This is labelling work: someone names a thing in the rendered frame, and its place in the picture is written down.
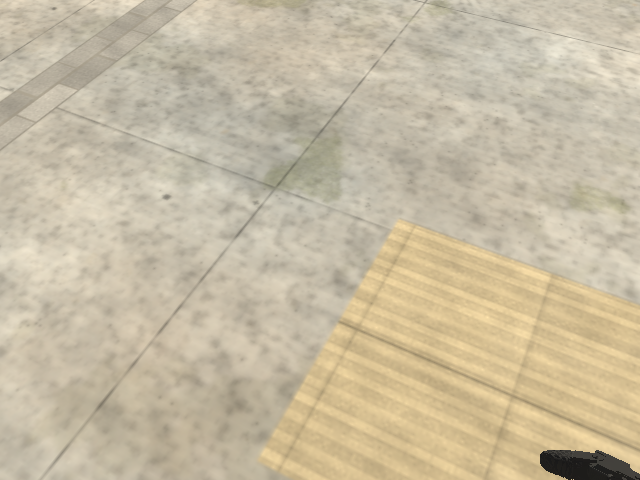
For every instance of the right robot hand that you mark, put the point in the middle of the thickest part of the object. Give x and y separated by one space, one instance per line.
579 465

